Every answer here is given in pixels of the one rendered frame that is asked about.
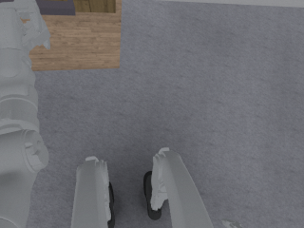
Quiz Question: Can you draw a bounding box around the drawer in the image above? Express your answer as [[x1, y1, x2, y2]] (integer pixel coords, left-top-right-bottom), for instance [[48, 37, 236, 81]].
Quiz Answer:
[[45, 0, 116, 13]]

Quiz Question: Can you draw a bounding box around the robot right hand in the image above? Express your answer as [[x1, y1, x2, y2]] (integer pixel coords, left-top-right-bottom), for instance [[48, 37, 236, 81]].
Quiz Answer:
[[221, 218, 242, 228]]

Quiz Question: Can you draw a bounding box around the robot left forearm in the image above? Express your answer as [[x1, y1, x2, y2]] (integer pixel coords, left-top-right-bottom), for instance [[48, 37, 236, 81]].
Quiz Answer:
[[0, 47, 40, 135]]

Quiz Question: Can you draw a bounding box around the robot left upper arm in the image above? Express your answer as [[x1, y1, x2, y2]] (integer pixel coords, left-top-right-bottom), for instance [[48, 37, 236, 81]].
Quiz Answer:
[[0, 129, 49, 228]]

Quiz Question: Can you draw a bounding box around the right robot thigh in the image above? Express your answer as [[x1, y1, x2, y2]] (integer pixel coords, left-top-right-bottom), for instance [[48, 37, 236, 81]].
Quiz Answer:
[[153, 150, 214, 228]]

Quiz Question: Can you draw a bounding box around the robot left hand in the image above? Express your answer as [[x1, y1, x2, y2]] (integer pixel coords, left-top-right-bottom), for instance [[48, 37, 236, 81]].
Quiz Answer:
[[0, 0, 51, 56]]

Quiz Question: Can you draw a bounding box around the handle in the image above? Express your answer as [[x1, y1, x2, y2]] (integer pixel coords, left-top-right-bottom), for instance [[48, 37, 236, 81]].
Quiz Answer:
[[0, 0, 76, 16]]

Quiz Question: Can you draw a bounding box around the cabinet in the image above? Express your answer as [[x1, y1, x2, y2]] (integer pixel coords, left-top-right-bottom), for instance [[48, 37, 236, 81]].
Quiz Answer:
[[20, 0, 123, 71]]

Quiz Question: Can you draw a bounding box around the right robot foot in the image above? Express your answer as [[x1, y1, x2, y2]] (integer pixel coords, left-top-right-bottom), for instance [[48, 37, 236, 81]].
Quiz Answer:
[[143, 171, 162, 220]]

